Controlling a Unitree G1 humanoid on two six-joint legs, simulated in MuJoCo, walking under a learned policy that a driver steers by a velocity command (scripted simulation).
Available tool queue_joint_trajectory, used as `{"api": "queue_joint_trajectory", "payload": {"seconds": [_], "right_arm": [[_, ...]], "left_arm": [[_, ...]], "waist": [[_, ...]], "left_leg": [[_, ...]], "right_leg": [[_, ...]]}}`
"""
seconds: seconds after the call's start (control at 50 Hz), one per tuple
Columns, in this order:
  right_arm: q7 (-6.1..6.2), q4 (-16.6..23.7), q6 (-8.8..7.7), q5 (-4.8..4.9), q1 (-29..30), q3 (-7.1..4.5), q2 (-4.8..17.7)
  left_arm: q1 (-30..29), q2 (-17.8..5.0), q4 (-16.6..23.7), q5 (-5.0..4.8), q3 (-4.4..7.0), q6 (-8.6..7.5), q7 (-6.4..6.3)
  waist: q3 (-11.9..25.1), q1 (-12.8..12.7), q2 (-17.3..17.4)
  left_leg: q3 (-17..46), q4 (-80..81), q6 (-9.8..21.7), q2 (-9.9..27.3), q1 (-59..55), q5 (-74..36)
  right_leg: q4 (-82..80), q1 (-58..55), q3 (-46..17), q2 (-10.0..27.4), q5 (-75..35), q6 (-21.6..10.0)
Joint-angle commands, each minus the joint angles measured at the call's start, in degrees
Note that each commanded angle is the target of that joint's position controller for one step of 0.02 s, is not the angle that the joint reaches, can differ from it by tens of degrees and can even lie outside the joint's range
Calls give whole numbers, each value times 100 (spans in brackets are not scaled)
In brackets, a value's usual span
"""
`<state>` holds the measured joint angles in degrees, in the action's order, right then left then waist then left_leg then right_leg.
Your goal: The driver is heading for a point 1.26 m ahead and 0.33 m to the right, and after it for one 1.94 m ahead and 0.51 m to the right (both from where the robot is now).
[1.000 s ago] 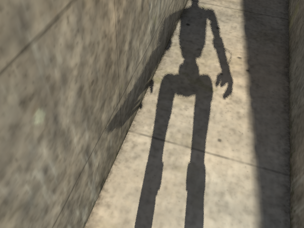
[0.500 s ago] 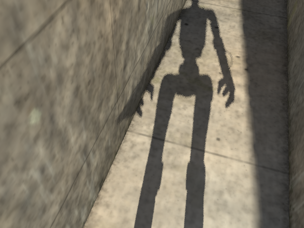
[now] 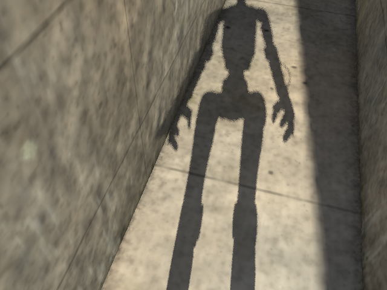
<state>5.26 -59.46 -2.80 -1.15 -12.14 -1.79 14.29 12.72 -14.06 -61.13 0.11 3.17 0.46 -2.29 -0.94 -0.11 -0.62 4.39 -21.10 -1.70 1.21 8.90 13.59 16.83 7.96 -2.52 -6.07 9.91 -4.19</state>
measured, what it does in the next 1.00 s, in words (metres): walks ahead: left foot, then right foot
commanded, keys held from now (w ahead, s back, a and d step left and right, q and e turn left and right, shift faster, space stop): shift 0.04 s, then w+shift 0.96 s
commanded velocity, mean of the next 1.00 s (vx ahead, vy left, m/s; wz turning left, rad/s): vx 0.69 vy -0.14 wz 0.00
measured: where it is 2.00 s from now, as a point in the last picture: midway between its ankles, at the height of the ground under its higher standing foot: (271, 106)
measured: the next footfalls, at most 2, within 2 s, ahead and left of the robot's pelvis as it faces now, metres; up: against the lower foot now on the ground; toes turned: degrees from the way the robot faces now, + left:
left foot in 0.40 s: +0.13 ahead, +0.18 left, +0.00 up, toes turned +4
right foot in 0.90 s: +0.61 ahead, -0.15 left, +0.00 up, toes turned -6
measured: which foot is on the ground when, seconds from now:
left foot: down 0.00-0.10, up 0.12-0.38, down 0.40-0.90, up 0.92-1.00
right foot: down 0.00-0.38, up 0.40-0.88, down 0.90-1.00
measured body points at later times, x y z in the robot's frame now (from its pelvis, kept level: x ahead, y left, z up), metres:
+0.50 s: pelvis +0.12 +0.06 -0.01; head +0.12 +0.11 +0.44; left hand +0.18 +0.32 -0.17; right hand +0.11 -0.23 -0.11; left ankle +0.09 +0.18 -0.75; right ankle +0.04 -0.09 -0.65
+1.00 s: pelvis +0.49 -0.08 -0.04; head +0.57 -0.06 +0.40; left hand +0.65 +0.16 -0.19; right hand +0.43 -0.33 -0.16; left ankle +0.28 +0.10 -0.60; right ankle +0.57 -0.15 -0.75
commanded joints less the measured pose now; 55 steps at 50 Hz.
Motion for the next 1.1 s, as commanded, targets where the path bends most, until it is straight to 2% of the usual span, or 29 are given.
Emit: {"api": "queue_joint_trajectory", "payload": {"seconds": [0.02, 0.04, 0.08, 0.12, 0.14, 0.18, 0.26, 0.28, 0.32, 0.36, 0.38, 0.4, 0.42, 0.44, 0.46, 0.5, 0.54, 0.66, 0.72, 0.78, 0.82, 0.86, 0.88, 0.9, 0.92, 0.94, 0.96, 1.02, 1.1], "right_arm": [[22, 133, -35, 11, -200, -152, 695], [18, 126, -31, 11, -189, -156, 686], [48, 84, 26, 91, -250, -202, 681], [46, 270, -43, 207, 90, -173, 520], [54, 430, -86, 248, 437, -178, 525], [3, 573, -275, 179, 501, -244, 735], [-133, 683, -548, 150, 310, -229, 552], [-459, 977, -332, -60, 362, -185, 379], [-541, 757, -58, 145, -31, -216, 326], [-420, 523, 51, 123, -1090, -323, 533], [-289, 383, -48, 43, -1681, -395, 803], [-66, 251, -140, -44, -3062, -600, 1583], [8, 204, -247, -215, -3052, -558, 1787], [14, 323, -302, -72, -2222, -531, 1671], [-41, 411, -354, 56, -1676, -466, 1381], [-118, 210, -409, 86, -1660, -357, 981], [-173, 52, -482, 94, -1976, -244, 715], [-183, -3, -614, 127, -2516, -161, 727], [-144, -104, -675, 162, -2937, -146, 518], [-149, -99, -650, 182, -2868, -256, 758], [-161, -14, -636, 211, -2519, -290, 924], [-152, 108, -591, 168, -2118, -393, 1385], [-179, 205, -561, 164, -2100, -425, 1385], [-225, 255, -555, 105, -2394, -373, 1008], [-456, 460, -475, 163, -3397, -66, -102], [-506, 641, -630, 44, -2370, -209, 345], [-476, 910, -633, 3, -1368, -285, 470], [-420, 1101, -381, -140, -1336, -207, 204], [-286, 1223, 43, -64, -409, -227, 307]], "left_arm": [[154, -646, 162, -7, 136, -77, -15], [152, -635, 162, -7, 139, -69, -20], [322, -763, 155, -96, 208, -36, -59], [695, -1080, 237, -206, 331, -98, -71], [662, -1131, 379, -245, 368, -215, -97], [664, -999, 535, -132, 328, -380, -155], [504, -884, 892, -177, 274, -425, -141], [168, -1294, 847, 265, 277, -405, 3], [95, -1194, 799, 240, 285, -393, 242], [-124, -987, 781, 171, 221, -454, 402], [-43, -684, 740, 222, 86, -537, 393], [7, -523, 691, 360, -3, -531, 480], [389, -84, 702, 267, -85, -525, 522], [123, -177, 905, 365, -121, -344, 557], [-401, -356, 1044, 409, -118, -263, 607], [-770, -270, 1206, 428, -198, -142, 658], [-719, -227, 1187, 358, -254, 0, 697], [-2132, -224, 1707, 211, -379, 19, 681], [-2715, -110, 1909, 245, -478, -57, 775], [-2962, 63, 1960, 267, -581, -86, 837], [-2627, 73, 1867, 256, -570, -107, 768], [-1289, -343, 1541, 339, -386, -105, 626], [19, -637, 1025, 370, -241, -213, 595], [823, -1087, 657, 396, -54, -371, 570], [1009, -1708, 657, 320, 164, -389, 484], [1372, -1677, 631, 196, 244, -252, 276], [910, -1357, 560, 142, 188, -247, 212], [171, -803, 667, 159, 66, -354, 196], [235, -432, 529, 51, -55, -625, 364]], "waist": [[232, 7, 37], [201, 2, 38], [302, -83, -77], [-232, -260, -855], [-653, -385, -1010], [-622, -311, -639], [-142, -110, -351], [-138, 108, -253], [-260, 260, -642], [-238, 754, -394], [13, 946, 417], [488, 1367, 1120], [269, 782, 1039], [-390, 298, 449], [-704, 205, 76], [-566, 102, 316], [-466, 89, 648], [-996, 434, 1071], [-1003, 637, 1256], [-905, 662, 1194], [-581, 337, 1279], [323, -449, 1440], [999, -792, 1460], [1471, -941, 1405], [2860, -210, -1365], [2846, -631, -849], [1603, -614, -530], [542, 203, -232], [-314, 342, -235]], "left_leg": [[138, 226, 63, 158, 432, -733], [135, 228, 62, 158, 454, -695], [-187, -261, 147, -121, 669, 1135], [-523, -1502, 231, -150, 1673, 1849], [-585, -2289, 209, 124, 2211, 1349], [-70, -3786, 249, 601, 3237, 1115], [-211, -3465, 85, 773, 3241, 684], [-616, -2153, 373, 345, 2027, 952], [-1064, -1457, 436, 5, 512, 860], [-1506, -791, 391, -241, -1054, 178], [-1170, -417, 434, 2, -2064, 154], [1531, 753, 146, 1915, -2468, 2200], [4760, 1842, 717, 2977, -1923, 4494], [4694, 1863, 908, 3311, -1185, 5135], [3626, 1503, 773, 2941, -794, 4209], [1689, 1292, 397, 1972, -628, 2288], [869, 1172, 247, 1652, -654, 1181], [-222, 1756, 473, 1314, -309, -43], [-548, 1919, 502, 1354, -865, -1331], [-955, 2018, 455, 1527, -1155, -2336], [-1386, 1566, 367, 1607, -1082, -4551], [-1408, -542, 425, 1951, -1267, -6870], [-1353, -2156, 540, 1855, -1050, -6907], [-1051, -3962, 690, 1513, 126, -4792], [-759, -6783, 520, 555, 3169, 1474], [153, -7352, 893, 300, 3405, 1259], [36, -7434, 972, 458, 3839, 466], [-54, -5650, 907, 737, 2761, 240], [-352, -3849, 515, 784, 2242, 406]], "right_leg": [[-9, -635, -677, 755, -1893, 59], [-15, -622, -682, 752, -1835, 57], [-146, -524, -782, 666, 1349, -201], [-796, -94, -2031, 1461, 4277, -753], [-1227, 76, -2808, 2030, 4369, -1063], [-1175, -325, -3155, 2382, 3279, -1149], [-967, -270, -2016, 1882, 2394, -825], [-1136, 510, -1587, 1698, 2588, -948], [-1092, 1383, -1066, 1321, 2502, -1072], [-130, 2164, -635, 1067, 2414, -989], [1182, 2660, -358, 720, 1808, -851], [3481, 3113, -120, 46, 1917, -542], [4823, 3865, -1314, -374, 1856, -544], [5593, 4370, -1312, 229, 1373, -565], [5681, 4543, -1181, 549, 592, -490], [5457, 4421, -1294, 713, -537, -309], [5404, 4400, -1192, 697, -833, -222], [4181, 4769, -94, 798, -1393, 36], [3327, 4742, 643, 1134, -1795, -31], [2308, 3792, 866, 1016, -1914, -225], [1752, 2374, 1140, 591, -1424, -495], [1912, 1018, 1096, 228, -386, -762], [1776, -116, 1210, 64, -470, -905], [1834, -1520, 210, 745, 466, -1079], [1428, -4559, -2620, 2831, 2761, -1856], [511, -3376, -3286, 2498, 3756, -1524], [358, -2329, -2432, 2114, 3154, -1260], [-235, 42, -1546, 1707, 2442, -1043], [-1048, 1005, -992, 1544, 726, -1258]]}}
Keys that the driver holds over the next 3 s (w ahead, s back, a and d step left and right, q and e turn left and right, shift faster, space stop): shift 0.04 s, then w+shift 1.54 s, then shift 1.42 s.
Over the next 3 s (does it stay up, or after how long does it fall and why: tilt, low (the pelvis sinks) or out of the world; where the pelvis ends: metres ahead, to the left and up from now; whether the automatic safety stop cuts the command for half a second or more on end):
stays up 1.43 -0.37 0.00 its command is cut before an obstacle after 0.4 s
